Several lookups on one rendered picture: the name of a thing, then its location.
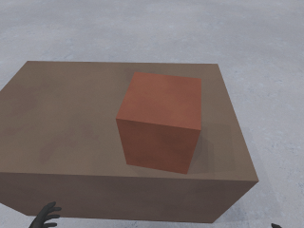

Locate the pedestal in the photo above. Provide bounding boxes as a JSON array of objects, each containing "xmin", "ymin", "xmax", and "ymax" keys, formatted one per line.
[{"xmin": 0, "ymin": 61, "xmax": 259, "ymax": 224}]

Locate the left robot hand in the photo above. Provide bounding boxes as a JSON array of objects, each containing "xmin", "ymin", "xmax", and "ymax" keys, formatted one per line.
[{"xmin": 29, "ymin": 201, "xmax": 62, "ymax": 228}]

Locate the carton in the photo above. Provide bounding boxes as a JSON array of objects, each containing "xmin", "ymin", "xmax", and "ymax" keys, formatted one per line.
[{"xmin": 115, "ymin": 71, "xmax": 201, "ymax": 175}]

